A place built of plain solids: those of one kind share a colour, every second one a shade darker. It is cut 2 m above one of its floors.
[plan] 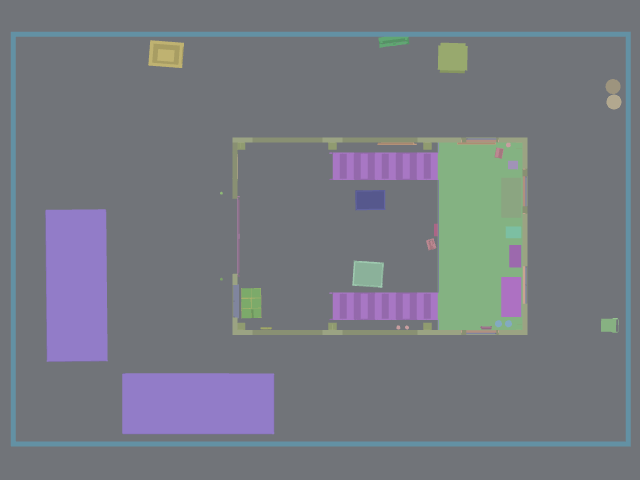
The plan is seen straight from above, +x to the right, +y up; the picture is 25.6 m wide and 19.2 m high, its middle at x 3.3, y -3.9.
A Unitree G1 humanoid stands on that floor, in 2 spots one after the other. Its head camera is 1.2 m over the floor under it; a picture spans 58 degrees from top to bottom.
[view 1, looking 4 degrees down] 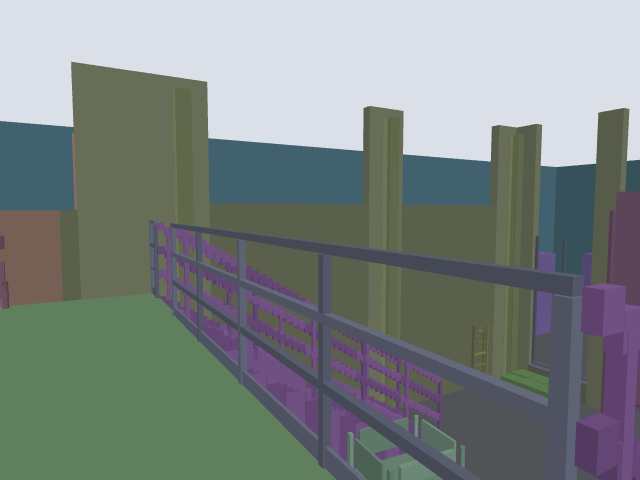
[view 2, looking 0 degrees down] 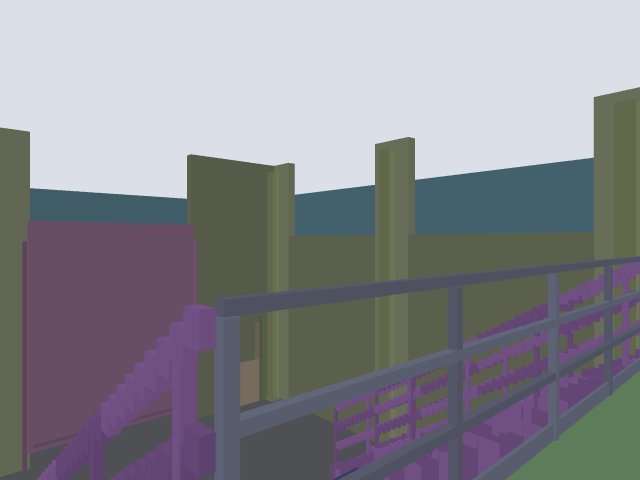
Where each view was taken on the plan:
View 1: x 9.04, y -0.95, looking -120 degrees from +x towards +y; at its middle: wall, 7.58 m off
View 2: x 9.04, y -6.55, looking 138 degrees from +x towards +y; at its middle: wall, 9.79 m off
